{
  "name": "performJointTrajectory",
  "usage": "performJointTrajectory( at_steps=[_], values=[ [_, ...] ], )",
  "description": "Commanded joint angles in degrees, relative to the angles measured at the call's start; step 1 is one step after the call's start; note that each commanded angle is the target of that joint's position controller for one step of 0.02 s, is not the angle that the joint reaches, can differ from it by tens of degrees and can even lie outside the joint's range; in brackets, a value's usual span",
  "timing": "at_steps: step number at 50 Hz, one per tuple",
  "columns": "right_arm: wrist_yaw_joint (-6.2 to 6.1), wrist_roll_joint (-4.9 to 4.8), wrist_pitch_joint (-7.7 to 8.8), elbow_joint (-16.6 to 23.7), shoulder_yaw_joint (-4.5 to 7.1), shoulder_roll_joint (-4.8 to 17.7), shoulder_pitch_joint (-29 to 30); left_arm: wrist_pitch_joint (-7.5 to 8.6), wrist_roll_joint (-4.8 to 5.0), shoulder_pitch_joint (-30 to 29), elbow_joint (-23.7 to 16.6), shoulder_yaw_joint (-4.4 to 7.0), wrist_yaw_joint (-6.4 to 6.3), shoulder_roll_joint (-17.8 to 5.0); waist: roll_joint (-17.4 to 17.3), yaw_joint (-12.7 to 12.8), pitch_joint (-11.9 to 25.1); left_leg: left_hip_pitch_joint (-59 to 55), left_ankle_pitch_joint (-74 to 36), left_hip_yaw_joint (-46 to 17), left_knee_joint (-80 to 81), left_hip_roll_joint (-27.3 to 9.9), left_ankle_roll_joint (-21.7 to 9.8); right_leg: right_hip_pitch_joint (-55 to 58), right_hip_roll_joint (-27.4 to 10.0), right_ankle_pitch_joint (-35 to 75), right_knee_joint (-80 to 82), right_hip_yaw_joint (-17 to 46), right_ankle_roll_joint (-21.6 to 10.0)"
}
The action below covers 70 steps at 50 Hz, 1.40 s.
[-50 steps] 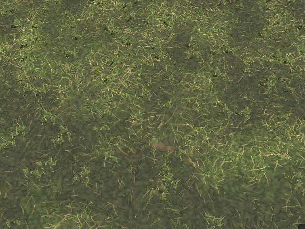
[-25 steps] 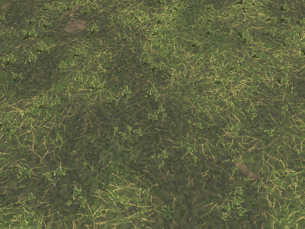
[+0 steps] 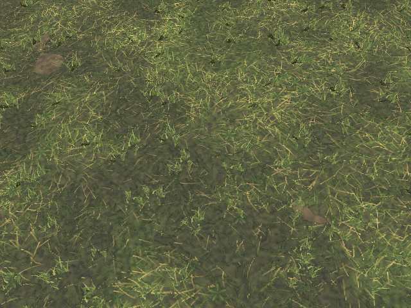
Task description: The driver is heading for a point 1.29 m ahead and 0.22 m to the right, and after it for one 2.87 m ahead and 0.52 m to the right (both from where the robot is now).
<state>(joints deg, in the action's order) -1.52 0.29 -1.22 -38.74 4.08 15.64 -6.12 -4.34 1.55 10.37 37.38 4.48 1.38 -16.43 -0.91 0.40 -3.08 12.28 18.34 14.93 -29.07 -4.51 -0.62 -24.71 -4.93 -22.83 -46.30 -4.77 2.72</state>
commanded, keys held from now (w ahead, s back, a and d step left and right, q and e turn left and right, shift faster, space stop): e+shift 0.44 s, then shift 0.08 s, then q+shift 0.04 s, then w+q+shift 0.44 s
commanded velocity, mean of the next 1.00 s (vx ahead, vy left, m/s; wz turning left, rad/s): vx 0.24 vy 0.00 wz -0.32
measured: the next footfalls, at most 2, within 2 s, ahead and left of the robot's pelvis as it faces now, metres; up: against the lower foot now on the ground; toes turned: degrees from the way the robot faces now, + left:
right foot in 0.06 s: +0.04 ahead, -0.13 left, +0.00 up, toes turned -9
left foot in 0.56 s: +0.18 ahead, +0.04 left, +0.00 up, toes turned -40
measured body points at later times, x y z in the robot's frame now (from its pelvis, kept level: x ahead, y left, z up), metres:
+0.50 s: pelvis +0.05 -0.03 +0.00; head +0.08 -0.07 +0.45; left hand +0.35 +0.16 -0.06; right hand +0.10 -0.36 -0.09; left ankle +0.16 +0.08 -0.71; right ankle +0.00 -0.12 -0.73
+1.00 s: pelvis +0.16 -0.08 +0.01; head +0.19 -0.09 +0.45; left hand +0.35 +0.14 -0.10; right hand +0.18 -0.39 -0.10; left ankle +0.21 +0.03 -0.66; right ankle +0.05 -0.17 -0.73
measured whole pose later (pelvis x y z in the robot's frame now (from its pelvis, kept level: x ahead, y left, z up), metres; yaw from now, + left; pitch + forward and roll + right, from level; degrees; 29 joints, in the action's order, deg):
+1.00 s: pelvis +0.16 -0.08 +0.01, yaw -18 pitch +4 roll -1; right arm 3.6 1.7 -0.7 -40.3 5.0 18.4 -15.3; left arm 3.5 -2.9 17.1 39.0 1.9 -1.2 -16.1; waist -1.4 0.4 1.6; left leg 34.7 17.8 -2.3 -61.9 0.8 -1.2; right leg -6.7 -0.1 -18.6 -21.4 -1.6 0.1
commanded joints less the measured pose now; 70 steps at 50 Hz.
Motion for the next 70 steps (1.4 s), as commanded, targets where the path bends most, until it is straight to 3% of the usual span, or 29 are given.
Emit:
performJointTrajectory(
  at_steps=[1, 3, 4, 5, 6, 8, 21, 27, 29, 30, 31, 33, 39, 40, 41, 43, 44, 45, 46, 48, 58, 60, 62, 63, 64, 65, 66, 68, 70],
  values=[
    [0.45, -1.67, 0.72, 3.0, 3.44, 10.0, 1.5, 0.01, 0.25, 0.2, -5.5, 1.66, 0.79, -4.4, -6.1, 0.4, 8.3, -9.0, -33.7, -7.4, 0.7, -16.1, -7.6, 2.9, 1.9, 4.5, 10.0, -2.8, -3.1],
    [1.12, -1.36, 1.12, 1.5, 3.2, 7.6, -1.2, 0.27, -0.05, 8.6, -4.0, 4.55, -0.98, -11.0, 4.4, 3.9, 11.0, 4.6, -22.0, -1.4, -18.6, -8.5, 0.2, 21.9, 1.0, 31.1, 20.7, 6.1, -9.0],
    [1.2, 1.96, 1.77, 5.8, 1.64, 3.3, 2.6, 0.86, -0.73, 9.9, -5.2, 6.21, -1.94, -19.5, 22.4, 2.4, 11.3, 27.6, 19.7, -2.3, -37.6, 1.5, 5.9, 34.0, -13.3, 59.7, 19.5, 29.8, -19.3],
    [1.05, 1.66, 2.19, 6.4, 1.9, 5.6, 6.3, 2.78, -2.78, 10.4, -6.4, 5.31, -0.93, -17.6, 15.1, 5.9, 19.3, 31.3, 23.9, -16.4, -46.1, 4.5, 6.1, 33.0, -18.3, 52.5, 23.3, 37.5, -27.0],
    [0.93, -0.05, 2.29, 6.5, 2.35, 7.4, 8.0, 4.01, -2.42, 8.0, -6.2, 4.66, -0.63, -15.9, 8.9, 4.8, 15.8, 32.7, 19.5, -18.9, -47.2, 3.3, 4.9, 30.9, -15.8, 45.0, 24.8, 32.4, -24.8],
    [-0.09, 0.31, 2.35, 5.4, 2.6, 8.1, 6.6, 4.1, 0.29, 1.7, -6.6, 3.61, -1.8, -12.3, 3.9, 0.7, 9.3, 33.4, 9.1, -20.1, -40.7, 1.9, 3.9, 25.1, -10.1, 36.0, 25.2, 26.3, -18.6],
    [0.57, -0.34, 3.11, 3.6, 1.91, 6.5, 6.3, 1.87, -0.22, -1.7, -9.7, 3.72, -3.79, -13.2, 10.4, 0.3, 8.9, 19.1, -1.4, -23.3, -13.5, 9.5, 5.6, 15.8, -2.0, 27.0, 21.7, 33.6, -14.0],
    [1.97, -0.09, 4.54, 1.5, 2.45, 7.9, 0.3, 1.57, -0.12, -4.4, -10.4, 1.97, -3.39, -10.2, 10.8, -1.3, 11.5, 2.3, -14.4, -21.1, 6.1, 6.1, 1.9, 14.8, 0.9, 28.8, 14.6, 33.8, -10.3],
    [1.85, 2.27, 4.05, 2.7, 1.62, 10.0, 2.6, 2.16, -2.59, 4.6, -9.0, -0.61, -3.24, -3.4, -9.2, 4.8, 12.2, -7.5, -22.6, -40.9, 10.8, -8.9, -8.1, 4.2, 12.6, -9.4, 3.4, 21.3, -4.1],
    [2.3, 2.29, 4.45, 1.2, 0.83, 6.9, -1.0, 2.74, -2.23, 3.9, -8.9, -0.41, -3.37, -5.2, -13.6, 2.9, 10.6, -4.9, 3.4, -53.6, 16.1, -13.3, -15.2, -0.7, 10.6, -14.7, -3.0, 18.9, -1.4],
    [2.64, -0.04, 4.47, 1.0, 1.73, 9.7, -4.1, 3.42, -1.23, 0.6, -9.0, 0.65, -3.12, -9.7, -11.6, -0.4, 5.9, -5.8, 22.1, -56.1, 19.2, -12.7, -16.2, -7.6, 8.9, -12.3, -9.9, 14.9, -0.7],
    [1.81, -1.96, 3.99, 0.4, 2.05, 11.7, -7.3, 5.29, -1.45, -3.8, -8.8, 1.24, -2.38, -10.6, -8.8, -1.9, 1.6, -4.8, 24.5, -53.4, 19.7, -9.9, -13.2, -12.2, 6.7, -6.6, -11.8, 12.4, -0.7],
    [-0.07, -2.66, 3.07, 1.5, 1.79, 10.2, -9.2, 10.92, -0.73, -6.8, -7.8, -0.63, -1.21, -2.5, -10.5, -0.7, 2.7, 3.9, 9.0, -41.7, 18.2, 1.8, -9.9, 9.2, 10.8, -0.5, 16.3, 7.0, -1.1],
    [2.0, 2.33, 1.27, -0.6, 3.91, 14.5, -7.7, 8.24, -4.48, -2.2, -5.8, -1.06, -0.71, -3.7, -7.7, 1.4, 2.4, 5.5, 8.2, -37.8, 13.4, 5.4, -9.0, 12.7, 12.4, 0.8, 22.5, 3.7, -1.8],
    [2.61, 1.71, 0.75, 0.2, 3.9, 12.4, -7.1, 7.2, -4.4, -0.3, -4.8, -0.72, -1.46, -3.1, -5.4, 2.3, 2.7, 11.6, 7.7, -37.5, 10.5, 6.6, -7.6, 21.4, 12.2, 8.8, 26.9, 2.6, -1.7],
    [2.87, -0.17, 1.85, 2.7, 2.46, 6.4, -3.6, 7.52, -3.42, 10.5, -3.3, 0.65, -3.34, -9.4, 0.3, 8.3, 6.6, 33.6, 12.1, -31.9, -3.9, 10.2, -2.5, 44.8, -2.4, 1.8, 28.1, 14.3, -4.2],
    [2.91, -1.26, 2.85, 6.0, 0.63, 1.0, -2.5, 7.51, -4.5, 12.4, -3.7, 1.83, -3.92, -15.9, 13.2, 8.8, 10.0, 41.5, 13.8, -23.7, -20.3, 12.5, -1.1, 45.7, -19.1, -18.1, 34.8, 34.8, -8.5],
    [3.08, 0.3, 2.94, 8.0, 0.45, 4.3, 1.5, 7.43, -5.5, 9.3, -3.0, 2.58, -4.08, -15.9, 9.5, 7.2, 6.3, 44.3, 6.8, -21.6, -28.4, 3.5, -1.1, 35.8, -24.1, -22.9, 35.1, 41.3, -13.4],
    [3.62, 0.83, 2.74, 7.4, 0.95, 6.0, 2.4, 7.91, -5.24, 7.1, -3.1, 1.08, -3.47, -10.8, 5.7, 5.7, 2.9, 44.3, 3.3, -21.6, -31.5, 2.4, -1.2, 32.5, -20.1, -20.5, 35.0, 36.5, -13.0],
    [5.33, 1.74, 2.0, 4.9, 1.5, 7.0, -2.3, 8.56, -4.62, 6.3, -2.5, -0.12, -2.76, -7.7, 7.6, 3.1, 2.0, 41.8, -0.2, -19.6, -35.5, 2.1, -0.5, 29.9, -13.6, -11.9, 36.8, 24.4, -10.0],
    [8.73, 1.82, 0.75, 10.0, -1.71, 4.4, 12.3, 10.87, -4.07, 13.2, 5.9, -0.22, -2.0, -7.7, 5.6, 3.1, -7.6, 33.4, -10.2, -8.1, -21.8, 0.3, -5.3, 24.5, -8.9, 25.6, 42.3, -6.1, -6.7],
    [7.78, 1.46, 0.7, 9.3, -1.95, 4.3, 9.7, 10.57, -4.0, 14.1, 7.0, 0.15, -2.27, -10.4, 6.7, 0.7, -3.4, 21.9, -6.3, -2.8, -18.0, 5.9, -8.7, 26.9, -9.0, 64.0, 33.2, -9.7, -6.0],
    [6.38, 0.9, 1.13, 5.3, -0.24, 8.1, -6.6, 8.87, -4.24, 13.3, 6.8, 1.26, -2.5, -14.9, 9.5, -8.4, 7.4, 3.6, 1.5, -2.6, -18.1, 11.5, -11.7, 26.7, -11.4, 85.5, 10.0, -9.6, -6.3],
    [5.39, 1.28, 1.5, 1.0, 1.66, 11.6, -20.2, 8.58, -4.04, 11.1, 5.5, 1.22, -2.34, -15.1, 7.4, -14.8, 14.3, -15.7, 0.1, -7.0, -13.1, 12.6, -13.6, 16.5, -10.7, 77.0, -8.0, -8.9, -5.4],
    [3.98, 1.16, 1.29, -0.9, 3.37, 16.5, -20.4, 8.73, -5.05, 12.9, 5.0, -0.45, -1.3, -8.3, -2.3, -10.9, 14.7, -27.8, 8.0, -21.2, -9.8, 4.2, -14.1, -0.4, -3.7, 20.4, -27.7, -7.3, -4.0],
    [3.63, 1.48, 0.47, 1.6, 4.58, 23.4, -16.8, 9.93, -3.89, 12.0, -1.8, -1.71, -0.45, -4.7, -15.0, -6.1, 21.3, -37.5, 18.4, -57.2, 5.5, -9.3, -22.3, -20.4, 6.0, -6.0, -46.4, -0.4, -1.0],
    [3.29, 0.96, 0.12, 1.8, 4.72, 21.6, -19.1, 11.03, -4.38, 2.4, -4.1, -1.09, -0.4, -9.8, -3.7, -10.4, 20.4, -36.3, 18.8, -61.5, 11.7, -8.7, -21.3, -25.6, 3.8, 2.4, -46.1, 9.4, -2.1],
    [2.21, 1.13, 1.29, -0.3, 3.59, 17.1, -16.4, 11.68, -4.04, 3.0, -3.5, -2.16, -0.86, -8.1, 3.0, -4.3, 6.6, -18.6, 6.2, -51.7, 13.7, -6.7, -18.6, -22.6, -1.2, 6.2, -37.2, 8.6, -2.3],
    [1.66, 0.84, 2.66, 0.4, 2.19, 14.1, -11.3, 9.5, -5.76, 7.0, -2.6, -2.74, -0.82, -7.0, 2.5, 1.3, 2.8, -4.0, 0.2, -43.0, 14.4, -1.8, -18.4, -14.6, -3.2, 3.3, -31.1, 8.9, -1.0]
  ],
)
Over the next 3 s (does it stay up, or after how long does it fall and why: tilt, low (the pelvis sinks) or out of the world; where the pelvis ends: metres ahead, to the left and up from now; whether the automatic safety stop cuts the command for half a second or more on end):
stays up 1.95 -0.29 -0.02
